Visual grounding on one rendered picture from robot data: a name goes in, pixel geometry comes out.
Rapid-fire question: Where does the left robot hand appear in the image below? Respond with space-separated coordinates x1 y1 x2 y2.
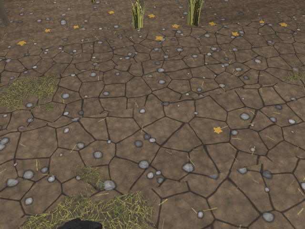
57 218 103 229

